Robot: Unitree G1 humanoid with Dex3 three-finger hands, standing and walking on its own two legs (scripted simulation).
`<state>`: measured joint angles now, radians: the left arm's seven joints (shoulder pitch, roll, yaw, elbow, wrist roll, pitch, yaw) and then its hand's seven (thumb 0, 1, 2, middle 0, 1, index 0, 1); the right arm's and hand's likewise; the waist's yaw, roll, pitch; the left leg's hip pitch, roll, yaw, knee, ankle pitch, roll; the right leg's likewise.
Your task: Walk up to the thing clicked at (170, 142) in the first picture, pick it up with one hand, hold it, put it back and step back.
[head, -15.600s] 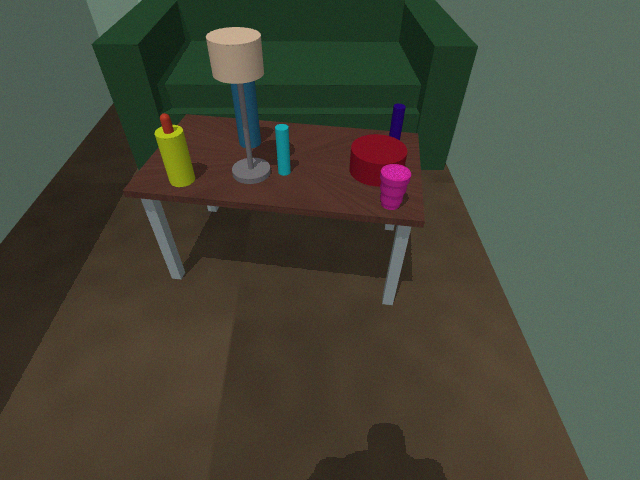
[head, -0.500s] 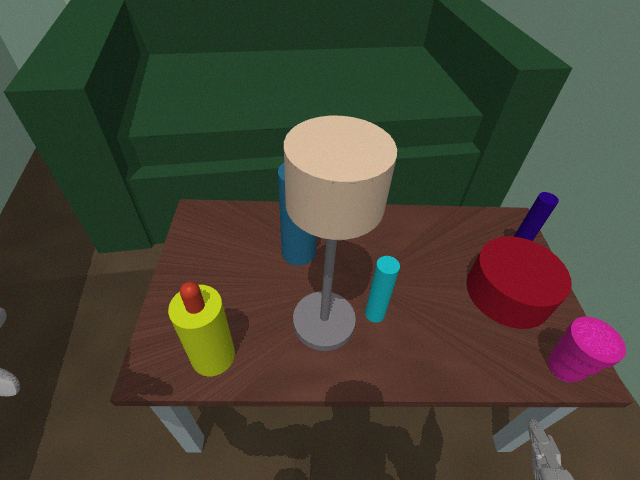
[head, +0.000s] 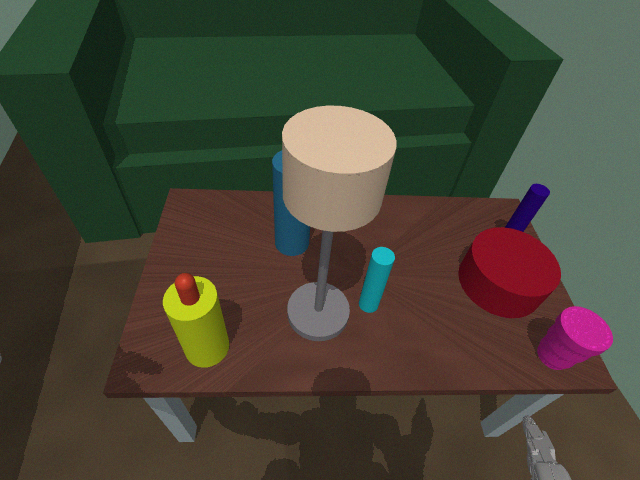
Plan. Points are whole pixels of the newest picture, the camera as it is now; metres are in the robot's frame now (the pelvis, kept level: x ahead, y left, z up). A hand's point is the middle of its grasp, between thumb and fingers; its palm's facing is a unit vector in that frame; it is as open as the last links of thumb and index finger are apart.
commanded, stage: approach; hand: left
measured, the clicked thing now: (196, 316) +0.44 +0.21 -0.14
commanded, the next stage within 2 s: close in in 0.54 s
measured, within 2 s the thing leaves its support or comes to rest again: neither
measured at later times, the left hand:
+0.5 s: hand (119, 333) +0.39 +0.31 -0.11, palm faces +0.19 -0.98 +0.08, open 17.7 cm
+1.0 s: hand (186, 342) +0.42 +0.23 -0.20, palm faces +0.12 -0.99 +0.05, open 17.6 cm
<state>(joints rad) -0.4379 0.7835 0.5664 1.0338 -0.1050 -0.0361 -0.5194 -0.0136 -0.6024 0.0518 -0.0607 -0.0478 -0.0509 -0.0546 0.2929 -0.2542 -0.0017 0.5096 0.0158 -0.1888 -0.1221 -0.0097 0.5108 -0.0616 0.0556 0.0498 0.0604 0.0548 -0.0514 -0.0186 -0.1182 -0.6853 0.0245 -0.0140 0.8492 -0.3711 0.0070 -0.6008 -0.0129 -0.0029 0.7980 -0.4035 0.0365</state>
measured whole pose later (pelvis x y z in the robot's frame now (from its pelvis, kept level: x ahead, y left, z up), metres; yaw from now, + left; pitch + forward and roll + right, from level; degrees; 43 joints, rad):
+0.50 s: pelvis -0.03 +0.00 -0.08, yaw -2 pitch +25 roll -5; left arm -0.53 0.66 0.70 1.10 -0.21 -0.56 -0.47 -0.02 -0.61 0.00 -0.07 -0.06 -0.06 -0.06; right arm 0.30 -0.28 -0.04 0.21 -0.06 -0.22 -0.01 -0.01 0.51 -0.06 0.06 0.05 0.06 0.06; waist -0.23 -0.09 -0.12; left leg -1.25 0.05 -0.07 1.30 -0.49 0.00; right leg -1.14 0.02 -0.04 1.23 -0.53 0.03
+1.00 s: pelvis -0.05 +0.00 -0.16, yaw -3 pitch +31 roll -7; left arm -0.57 0.57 0.56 1.02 -0.11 -0.57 -0.25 -0.02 -0.61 0.00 -0.07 -0.09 -0.09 -0.07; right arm 0.45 -0.29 -0.08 -0.18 -0.06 -0.13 0.05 -0.01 0.51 -0.05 0.06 0.05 0.07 0.06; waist -0.31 -0.05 -0.21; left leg -1.59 0.05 -0.11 1.62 -0.57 -0.01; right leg -1.48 0.03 -0.07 1.56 -0.62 0.03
